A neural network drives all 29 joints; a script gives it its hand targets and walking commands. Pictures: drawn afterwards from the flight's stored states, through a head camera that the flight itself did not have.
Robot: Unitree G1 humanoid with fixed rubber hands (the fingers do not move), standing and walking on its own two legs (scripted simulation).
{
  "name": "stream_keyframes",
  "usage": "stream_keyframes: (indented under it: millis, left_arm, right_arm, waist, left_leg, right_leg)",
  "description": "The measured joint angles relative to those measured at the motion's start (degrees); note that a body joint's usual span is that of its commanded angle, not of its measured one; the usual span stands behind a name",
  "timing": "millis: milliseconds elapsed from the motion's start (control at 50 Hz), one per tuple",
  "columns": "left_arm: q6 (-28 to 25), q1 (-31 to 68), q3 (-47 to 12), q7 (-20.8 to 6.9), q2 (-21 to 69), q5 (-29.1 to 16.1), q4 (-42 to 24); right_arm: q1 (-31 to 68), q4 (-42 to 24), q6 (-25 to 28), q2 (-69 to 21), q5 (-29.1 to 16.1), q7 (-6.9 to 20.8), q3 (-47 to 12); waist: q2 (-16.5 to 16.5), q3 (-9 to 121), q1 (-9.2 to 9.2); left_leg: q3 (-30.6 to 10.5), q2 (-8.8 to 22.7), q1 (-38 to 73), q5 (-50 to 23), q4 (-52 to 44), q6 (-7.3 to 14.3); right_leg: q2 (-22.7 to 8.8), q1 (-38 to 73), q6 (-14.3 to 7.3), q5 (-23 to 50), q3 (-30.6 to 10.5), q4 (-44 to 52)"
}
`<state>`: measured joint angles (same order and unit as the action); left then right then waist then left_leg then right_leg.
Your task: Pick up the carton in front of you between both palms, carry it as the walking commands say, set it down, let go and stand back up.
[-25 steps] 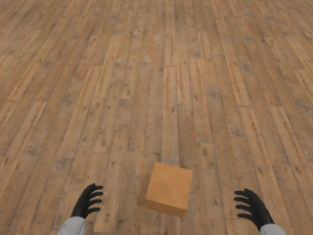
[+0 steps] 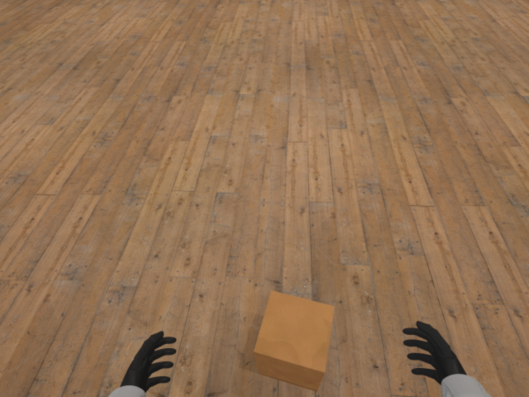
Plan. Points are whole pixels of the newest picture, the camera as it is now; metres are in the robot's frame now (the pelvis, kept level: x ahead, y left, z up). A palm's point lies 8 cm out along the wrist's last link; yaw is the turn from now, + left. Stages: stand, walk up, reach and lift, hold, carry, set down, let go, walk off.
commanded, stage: stand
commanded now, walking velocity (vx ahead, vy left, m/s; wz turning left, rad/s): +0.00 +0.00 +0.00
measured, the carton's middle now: (294, 341) +0.40 -0.04 -0.65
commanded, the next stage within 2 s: none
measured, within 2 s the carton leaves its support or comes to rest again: neither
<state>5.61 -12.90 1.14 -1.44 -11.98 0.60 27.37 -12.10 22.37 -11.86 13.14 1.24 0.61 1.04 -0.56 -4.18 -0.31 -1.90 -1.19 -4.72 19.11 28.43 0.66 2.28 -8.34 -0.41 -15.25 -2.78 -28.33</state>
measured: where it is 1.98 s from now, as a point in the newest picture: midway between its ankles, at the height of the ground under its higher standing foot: outside the picture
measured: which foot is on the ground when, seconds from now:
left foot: down 0.00-1.00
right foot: down 0.00-1.00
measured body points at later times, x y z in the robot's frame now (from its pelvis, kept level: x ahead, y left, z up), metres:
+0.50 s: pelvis +0.05 -0.02 -0.01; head +0.05 -0.04 +0.44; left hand +0.14 +0.23 -0.13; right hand +0.12 -0.29 -0.14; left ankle -0.03 +0.11 -0.74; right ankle +0.01 -0.12 -0.74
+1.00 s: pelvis +0.05 -0.02 -0.01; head +0.05 -0.04 +0.44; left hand +0.07 +0.22 -0.15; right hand +0.01 -0.27 -0.16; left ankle -0.03 +0.11 -0.74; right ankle +0.01 -0.12 -0.74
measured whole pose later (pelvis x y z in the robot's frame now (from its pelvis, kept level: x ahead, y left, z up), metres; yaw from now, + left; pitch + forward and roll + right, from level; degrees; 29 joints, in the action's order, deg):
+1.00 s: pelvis +0.05 -0.02 -0.01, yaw -5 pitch +1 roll +0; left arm 0.1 -21.9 -0.7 2.2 -11.2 0.6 54.3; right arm -23.0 56.9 -0.5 13.8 1.1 -3.1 -1.8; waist -1.7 1.4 0.3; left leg 2.9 2.0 -5.9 23.3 28.6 -1.6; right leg 4.8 -13.6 -2.9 -20.4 -5.1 -33.6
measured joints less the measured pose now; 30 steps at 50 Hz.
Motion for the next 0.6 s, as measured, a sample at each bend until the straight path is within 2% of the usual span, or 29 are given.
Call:
stream_keyframes:
  millis: [80,180,300,600]
  left_arm:
    - [-4.71,-3.08,0.05,1.4,-1.17,1.5,6.57]
    - [-8.01,-6.25,0.65,1.04,-2.1,1.22,12.23]
    - [-8.67,-7.61,0.03,1.48,-1.64,0.77,14.77]
    - [-6.97,-7.49,-1.11,2.97,-0.61,0.03,17.34]
  right_arm:
    - [-2.05,6.29,9.54,1.71,1.95,-1.69,-0.36]
    - [-4.68,12.99,14.33,2.99,1.37,-1.86,-0.4]
    - [-6.08,16.79,15.03,3.31,0.57,-2.31,-1.08]
    - [-7.94,23.28,12.91,2.93,-0.28,-3.67,-1.99]
  waist:
    - [-1.66,4.51,0.34]
    - [-2.8,6.77,0.13]
    - [-2.57,8.57,0.35]
    - [-1.28,8.92,0.85]
  left_leg:
    - [1.03,0.78,-4.58,1.16,1.29,-0.43]
    - [1.44,1.25,-6.74,1.78,2.07,-0.57]
    - [1.86,1.79,-7.19,3.73,2.91,-1.15]
    - [3.07,3.03,-5.76,6.54,4.26,-2.19]
  right_leg:
    - [-0.09,-4.71,0.22,-0.43,0.55,-1.15]
    - [0.38,-7.39,-0.55,-1.89,0.29,-2.71]
    - [1.0,-8.63,-1.22,-4.1,-0.04,-4.73]
    - [2.27,-8.58,-2.5,-7.23,-0.79,-7.9]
